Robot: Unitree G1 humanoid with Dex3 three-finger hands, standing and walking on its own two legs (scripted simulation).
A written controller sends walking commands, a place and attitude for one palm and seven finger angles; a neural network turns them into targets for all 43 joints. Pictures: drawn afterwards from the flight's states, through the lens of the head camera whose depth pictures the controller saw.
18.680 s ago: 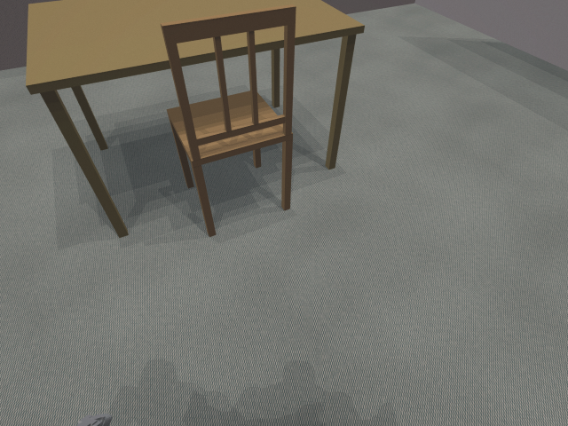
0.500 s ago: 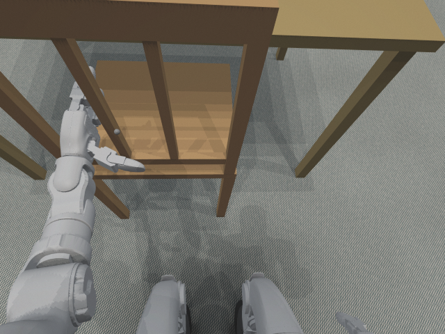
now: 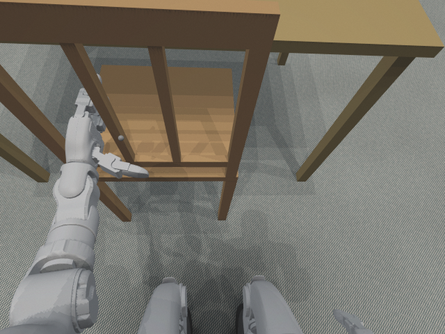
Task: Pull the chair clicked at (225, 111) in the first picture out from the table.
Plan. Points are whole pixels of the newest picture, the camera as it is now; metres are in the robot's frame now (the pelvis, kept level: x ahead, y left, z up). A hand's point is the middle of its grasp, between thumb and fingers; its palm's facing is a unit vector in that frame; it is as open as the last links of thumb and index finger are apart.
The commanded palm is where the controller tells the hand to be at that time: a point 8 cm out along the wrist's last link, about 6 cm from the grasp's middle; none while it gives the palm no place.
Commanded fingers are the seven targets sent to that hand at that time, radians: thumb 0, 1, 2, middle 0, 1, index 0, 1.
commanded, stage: hook a spindle and tug to test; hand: left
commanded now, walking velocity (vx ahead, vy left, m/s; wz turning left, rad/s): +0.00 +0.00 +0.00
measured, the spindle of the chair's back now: (108, 115) +0.49 +0.19 +0.04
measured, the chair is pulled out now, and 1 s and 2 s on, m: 0.00 0.00 0.05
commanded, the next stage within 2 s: step backward, pulling the chair out in 1.38 s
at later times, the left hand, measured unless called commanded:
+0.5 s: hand (121, 133) +0.46 +0.17 +0.03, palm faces +0.02 -1.00 -0.04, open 10.6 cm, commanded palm +0.43 +0.20 +0.02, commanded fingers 0.00 0.45 0.71 -0.50 -1.45 -0.50 -1.45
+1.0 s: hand (122, 134) +0.46 +0.17 +0.03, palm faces +0.02 -1.00 -0.03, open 5.1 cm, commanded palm +0.42 +0.21 +0.02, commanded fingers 0.00 0.90 0.90 -0.50 -1.45 -0.50 -1.45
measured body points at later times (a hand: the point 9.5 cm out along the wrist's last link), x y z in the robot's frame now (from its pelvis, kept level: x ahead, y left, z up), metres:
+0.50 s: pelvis +0.00 +0.00 +0.00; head +0.14 +0.01 +0.43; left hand +0.45 +0.22 +0.03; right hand +0.07 -0.26 -0.12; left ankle +0.03 +0.10 -0.62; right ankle +0.02 -0.12 -0.62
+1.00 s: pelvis +0.01 +0.00 +0.01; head +0.16 +0.02 +0.43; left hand +0.45 +0.22 +0.03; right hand +0.09 -0.25 -0.11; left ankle +0.03 +0.10 -0.62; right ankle +0.02 -0.12 -0.62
